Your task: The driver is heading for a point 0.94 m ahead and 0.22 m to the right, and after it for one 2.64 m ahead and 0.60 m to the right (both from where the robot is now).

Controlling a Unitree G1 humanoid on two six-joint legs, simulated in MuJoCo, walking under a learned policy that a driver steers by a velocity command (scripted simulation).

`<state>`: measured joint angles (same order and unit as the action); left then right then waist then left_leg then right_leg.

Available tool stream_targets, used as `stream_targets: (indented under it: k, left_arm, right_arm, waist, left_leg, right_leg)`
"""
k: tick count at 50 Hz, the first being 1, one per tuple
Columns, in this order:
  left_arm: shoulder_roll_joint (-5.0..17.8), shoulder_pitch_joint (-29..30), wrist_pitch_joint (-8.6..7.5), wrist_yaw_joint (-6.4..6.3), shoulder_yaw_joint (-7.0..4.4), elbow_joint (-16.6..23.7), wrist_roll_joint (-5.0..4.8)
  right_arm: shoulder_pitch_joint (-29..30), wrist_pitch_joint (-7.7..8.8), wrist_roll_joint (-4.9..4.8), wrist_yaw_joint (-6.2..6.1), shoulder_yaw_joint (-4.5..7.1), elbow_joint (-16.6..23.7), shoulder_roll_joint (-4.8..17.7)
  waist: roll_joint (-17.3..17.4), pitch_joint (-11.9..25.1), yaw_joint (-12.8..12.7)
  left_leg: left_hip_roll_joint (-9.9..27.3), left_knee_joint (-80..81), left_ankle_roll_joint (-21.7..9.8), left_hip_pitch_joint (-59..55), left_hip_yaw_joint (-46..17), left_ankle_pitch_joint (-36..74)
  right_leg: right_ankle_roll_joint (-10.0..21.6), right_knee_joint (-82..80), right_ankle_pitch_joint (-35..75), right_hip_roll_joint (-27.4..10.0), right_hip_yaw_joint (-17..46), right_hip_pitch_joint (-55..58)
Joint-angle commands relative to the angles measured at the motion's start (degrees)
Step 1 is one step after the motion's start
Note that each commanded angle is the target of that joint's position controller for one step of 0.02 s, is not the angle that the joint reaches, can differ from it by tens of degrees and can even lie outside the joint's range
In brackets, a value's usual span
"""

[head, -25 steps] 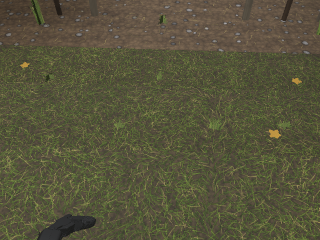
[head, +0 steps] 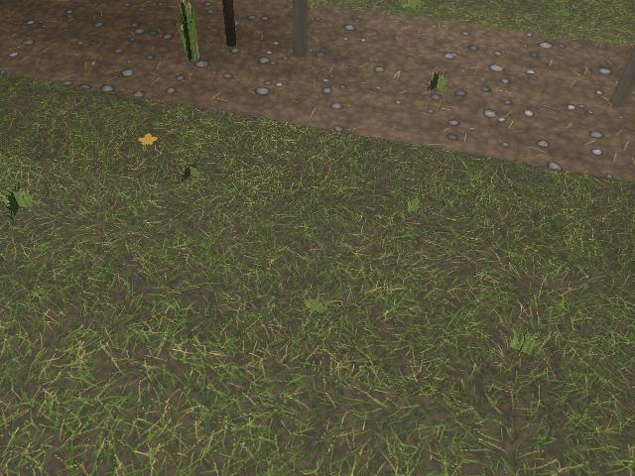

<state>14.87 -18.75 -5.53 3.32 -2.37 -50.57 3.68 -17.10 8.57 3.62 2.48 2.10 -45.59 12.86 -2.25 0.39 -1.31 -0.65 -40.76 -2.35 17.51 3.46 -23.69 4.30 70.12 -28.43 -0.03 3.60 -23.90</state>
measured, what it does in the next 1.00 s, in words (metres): goes down, turning right: right foot 0.19 m lower, then left foot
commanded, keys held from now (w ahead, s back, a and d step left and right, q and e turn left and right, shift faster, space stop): w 0.06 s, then w+e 0.68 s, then w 0.26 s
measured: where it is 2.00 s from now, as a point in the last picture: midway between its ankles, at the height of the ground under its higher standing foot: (425, 349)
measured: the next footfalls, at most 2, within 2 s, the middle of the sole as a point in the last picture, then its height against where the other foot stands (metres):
right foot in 0.34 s outside the picture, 0.19 m lower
left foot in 0.74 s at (329, 441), level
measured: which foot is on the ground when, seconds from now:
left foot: down 0.00-0.36, up 0.38-0.72, down 0.74-1.00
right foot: up 0.00-0.32, down 0.34-0.74, up 0.76-1.00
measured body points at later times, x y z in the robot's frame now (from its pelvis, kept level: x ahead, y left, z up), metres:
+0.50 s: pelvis +0.32 -0.07 -0.17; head +0.34 -0.06 +0.28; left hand +0.38 +0.18 -0.31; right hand +0.32 -0.31 -0.30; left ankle +0.28 +0.10 -0.75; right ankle +0.32 -0.13 -0.90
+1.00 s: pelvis +0.59 -0.08 -0.15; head +0.60 -0.09 +0.30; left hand +0.83 +0.07 -0.27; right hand +0.46 -0.30 -0.29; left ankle +0.64 +0.01 -0.90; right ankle +0.63 -0.24 -0.85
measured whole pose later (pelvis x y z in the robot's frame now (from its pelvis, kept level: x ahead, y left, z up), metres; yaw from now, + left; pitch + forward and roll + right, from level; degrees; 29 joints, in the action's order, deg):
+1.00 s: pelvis +0.59 -0.08 -0.15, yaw -25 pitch +1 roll +2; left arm 13.9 -8.7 -4.7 3.4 -2.1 -48.3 4.5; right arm -23.3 6.5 3.0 0.6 0.9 -54.3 12.5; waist -2.1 -0.6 5.2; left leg -1.8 -14.3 -2.7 7.8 5.8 -7.2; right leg 0.9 49.2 -12.7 -3.8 0.9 -34.2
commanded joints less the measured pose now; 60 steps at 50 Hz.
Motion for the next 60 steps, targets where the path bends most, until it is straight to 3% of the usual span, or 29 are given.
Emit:
stream_targets:
  k: [1, 4, 6, 10, 13, 15, 17, 18, 19, 20, 22, 24, 26, 28, 30, 35, 37, 38, 39, 40, 43, 48, 51, 54, 55, 56, 57, 58, 60]
  left_arm:
    - [0.7, 7.4, 0.63, -1.6, 0.23, 7.6, 1.98]
    - [-2.2, 3.4, 0.97, 0.46, 2.34, 5.3, 4.65]
    - [-1.2, 5.4, 0.33, 1.54, 2.02, 5.7, 2.09]
    - [3.8, 16.0, 2.01, 0.67, 0.75, 9.7, 2.08]
    - [1.9, 20.9, 2.76, 0.11, 1.74, 10.2, 3.4]
    - [2.0, 15.3, 2.86, -0.11, 1.26, 7.9, 3.39]
    - [8.7, -9.8, 1.66, -0.97, -2.54, -0.3, 1.93]
    - [12.9, -22.5, 2.48, -0.72, -3.95, -4.0, 1.9]
    - [15.0, -24.3, 2.65, -0.15, -4.58, -4.4, 0.15]
    - [11.6, -24.4, 2.39, -0.87, -3.91, -4.0, 1.26]
    - [12.3, -14.2, 1.61, 0.55, -3.38, -1.5, -0.8]
    - [0.1, -0.4, -0.83, 0.81, 1.46, 2.5, 0.56]
    - [3.3, 0.2, -1.6, 1.35, 1.09, 1.3, -1.32]
    - [6.7, 1.0, -2.14, 2.25, -0.25, 1.7, -1.92]
    - [9.5, -1.0, -1.66, 3.39, -1.86, 1.8, -1.11]
    - [6.7, -5.7, -0.52, 3.12, -2.33, 0.8, 1.02]
    - [3.8, -0.8, -1.5, 2.64, -1.71, 3.9, 1.44]
    - [-4.0, -9.3, -2.4, 1.89, 0.36, 4.2, 1.63]
    - [-1.8, -4.6, -1.94, 1.97, -0.03, 4.1, 0.51]
    - [1.5, 0.3, -1.24, 0.68, -0.87, 3.4, 0.43]
    - [-0.7, 0.6, -0.23, -2.17, -0.25, 1.5, 2.37]
    - [-1.5, 7.2, 0.23, 0.26, 0.74, 3.9, 0.24]
    - [-1.2, 8.0, 1.3, 1.44, 0.98, 5.7, 1.08]
    - [1.6, 7.9, 1.1, 0.33, 0.3, 7.9, 1.27]
    - [2.5, 7.5, 0.78, -0.23, -0.18, 8.5, 1.36]
    - [3.6, 12.3, 0.66, -0.67, -0.78, 10.5, 0.73]
    - [2.9, 10.5, 0.43, -0.93, -0.58, 10.7, 1.08]
    - [3.6, 11.3, 0.31, -1.05, -1.56, 11.3, -0.16]
    - [4.6, 3.9, -1.39, -1.32, -2.82, 9.5, -1.18]
  right_arm:
    - [-6.9, -0.64, -0.27, 0.16, -0.69, -0.9, 0.8]
    - [1.1, -0.69, 2.34, -3.44, -2.97, 2.3, -3.5]
    - [-2.7, -0.04, 2.96, -4.53, -2.31, 1.6, 2.0]
    - [-17.2, -0.29, 1.67, -2.35, -3.64, -5.4, 1.5]
    - [-22.6, -1.31, -0.53, -2.96, -3.7, -9.8, 3.7]
    - [-22.6, -2.96, 0.62, -2.5, -3.52, -12.0, 5.3]
    - [-16.9, -4.26, 2.89, 0.33, -3.05, -12.3, 7.4]
    - [-21.6, -4.62, 2.75, 2.66, -4.06, -11.7, -0.1]
    - [-17.2, -4.7, 2.16, 4.36, -4.31, -7.4, 1.2]
    - [-4.8, -3.55, 1.04, 4.16, -3.12, -3.0, 4.9]
    - [1.4, -0.78, -0.97, 1.74, -2.66, 3.8, 6.2]
    - [1.8, -0.19, 1.51, -1.77, -2.74, 0.9, 5.2]
    - [2.0, -2.69, 1.52, -2.13, -3.46, 1.2, 1.7]
    - [4.6, -4.62, 0.12, -1.46, -4.81, 2.2, -0.5]
    - [8.6, -4.51, -0.43, -1.04, -5.07, 2.9, 0.9]
    - [17.7, -2.27, -0.14, -1.24, -2.68, 4.5, 7.9]
    - [1.4, -0.44, -1.54, -2.69, -0.2, 1.0, 13.6]
    - [-10.3, -0.4, -1.59, -2.65, 0.01, -0.8, 15.3]
    - [-13.9, -1.03, -0.44, -1.96, -0.57, -2.8, 11.7]
    - [-7.7, -1.07, -1.07, -2.06, -0.57, -1.8, 9.0]
    - [1.2, -1.68, -2.3, -2.73, -2.54, -1.1, 1.1]
    - [2.7, -0.52, -0.42, -2.28, -0.33, -2.3, 4.3]
    - [-1.4, -1.01, 0.49, 0.65, -0.21, -5.6, 4.7]
    - [-2.0, -0.57, 1.7, 0.47, -0.19, -6.5, 5.8]
    - [-2.2, -0.47, 1.48, -0.23, 0.05, -6.4, 6.4]
    - [-3.4, -0.53, -1.07, -0.5, 0.39, -6.5, 7.8]
    - [-4.9, -0.65, 0.85, -1.16, 0.62, -7.2, 8.7]
    - [-4.4, -1.31, -2.37, -0.93, 1.11, -7.4, 10.1]
    - [-6.7, -1.83, -0.02, -0.01, 1.38, -7.9, 10.7]
  waist:
    - [4.4, -4.6, 1.2]
    - [3.7, -2.5, -0.8]
    - [4.3, 0.0, 1.6]
    - [3.4, -8.5, 5.6]
    - [2.4, -12.1, 9.2]
    - [1.1, -12.0, 6.8]
    - [-2.6, -5.2, -4.6]
    - [-12.9, 10.7, -4.6]
    - [-10.5, 22.2, -6.9]
    - [-4.6, 13.3, -11.7]
    - [-4.6, 4.8, -6.8]
    - [7.4, -4.4, 1.2]
    - [-0.2, -3.9, 4.0]
    - [2.3, -3.0, 4.0]
    - [1.7, -2.5, 1.5]
    - [1.4, -2.2, 0.2]
    - [6.3, 6.8, 8.2]
    - [18.8, 22.1, 7.7]
    - [16.5, 16.2, 10.3]
    - [9.0, 2.6, 9.3]
    - [5.9, 0.5, 3.0]
    - [3.0, -0.2, 2.5]
    - [6.0, -1.3, 2.0]
    - [6.3, -2.2, 1.6]
    - [5.4, -1.7, 1.9]
    - [3.9, -2.5, 3.9]
    - [6.8, -2.6, 4.1]
    - [4.2, -3.4, 2.8]
    - [3.3, 0.6, 0.1]
  left_leg:
    - [19.3, 18.1, -17.0, -8.2, -25.3, 12.9]
    - [9.6, 12.4, -10.0, 5.2, -12.0, 6.7]
    - [4.5, 7.2, -7.1, 15.5, -3.4, -0.6]
    - [12.6, 3.1, -8.7, 9.0, -9.9, -7.9]
    - [14.6, -0.7, -6.5, -6.7, -13.7, -5.5]
    - [13.5, -8.6, -5.1, -7.7, -11.7, 0.8]
    - [8.8, -31.4, -1.2, 3.7, -3.4, 11.5]
    - [0.1, -56.9, 4.8, 19.9, 3.4, -12.5]
    - [-1.8, -67.4, 6.6, 29.6, -2.0, -19.8]
    - [-1.2, -67.2, 6.0, 40.4, -3.8, -18.9]
    - [1.8, -65.7, 4.5, 51.5, -8.2, -12.0]
    - [9.9, -27.6, 1.6, 28.9, -12.1, 10.4]
    - [10.1, -15.1, 2.8, 16.7, -8.3, 9.4]
    - [7.0, -0.6, 3.6, 6.4, -5.1, 12.0]
    - [4.1, 4.7, 3.2, 4.5, -4.4, 22.3]
    - [2.2, 9.5, -0.9, 1.7, -3.8, 24.6]
    - [8.1, 7.9, -10.1, -24.5, -9.9, 28.6]
    - [23.3, 12.9, -24.7, -46.3, -30.2, 40.5]
    - [25.9, 22.2, -22.4, -44.4, -43.7, 13.5]
    - [22.4, 26.2, -15.6, -30.3, -37.2, -4.2]
    - [18.0, 32.4, -12.5, -13.2, -24.3, 5.4]
    - [12.8, 35.6, -11.2, -5.9, -9.2, 20.2]
    - [12.4, 34.0, -11.6, 1.3, -6.0, 18.2]
    - [16.5, 30.0, -12.5, -3.4, -8.9, 20.1]
    - [17.8, 27.8, -13.0, -8.8, -10.0, 20.7]
    - [16.7, 27.3, -13.0, -13.2, -9.1, 17.7]
    - [17.4, 23.5, -12.0, -10.9, -9.9, 20.6]
    - [15.0, 21.0, -12.3, -12.0, -7.1, 19.0]
    - [9.6, 4.1, -9.3, -0.1, -2.6, 29.2]
  right_leg:
    - [0.7, 2.3, 8.1, -5.5, 3.8, -27.0]
    - [1.3, -16.1, 39.5, -6.1, 3.4, -15.9]
    - [-0.4, -27.4, 64.3, -3.9, -2.8, -1.2]
    - [-1.2, -35.2, 54.2, -5.2, -4.0, -4.9]
    - [0.2, -49.3, 52.0, -7.9, -2.4, -11.2]
    - [0.4, -52.7, 51.5, -7.9, -4.3, -1.6]
    - [2.8, -54.6, 60.4, -5.1, -8.7, 30.3]
    - [12.6, -36.2, 77.4, -9.8, -2.9, 59.3]
    - [18.0, -30.1, 76.3, -14.5, 8.8, 73.1]
    - [16.0, -35.0, 64.8, -14.0, 11.0, 67.5]
    - [20.8, -45.1, 30.8, -20.8, 28.1, 48.9]
    - [18.7, -57.0, 35.2, -19.2, 19.4, 12.8]
    - [19.8, -60.1, 34.0, -14.6, 17.0, 2.5]
    - [15.8, -58.7, 38.0, -10.3, 13.3, -2.0]
    - [14.7, -56.0, 38.3, -9.3, 14.2, 0.5]
    - [9.8, -47.1, 33.2, -8.0, 17.7, 9.5]
    - [2.5, -28.6, 33.8, 0.1, 11.7, -2.9]
    - [-3.0, -10.5, 0.9, 9.1, 3.4, -13.0]
    - [-2.5, 1.5, -9.2, 6.7, 3.2, -26.8]
    - [-1.3, 3.1, -2.3, 2.3, 3.4, -29.5]
    - [-1.4, -5.7, 5.9, -4.6, 2.0, -15.8]
    - [-3.7, -21.9, 17.8, -4.5, -2.7, -7.4]
    - [-3.5, -21.4, 23.2, -3.8, -3.9, 0.0]
    - [-2.0, -19.4, 24.3, -5.3, 0.0, -0.5]
    - [-1.7, -20.7, 20.9, -5.7, 0.8, -4.4]
    - [-1.9, -30.8, 11.5, -4.1, -4.0, -5.6]
    - [-1.5, -25.1, 15.2, -4.4, -2.4, 0.4]
    - [-1.2, -38.8, 11.4, -1.3, -9.2, 2.7]
    - [2.7, -39.9, 20.6, 0.9, -9.5, 25.0]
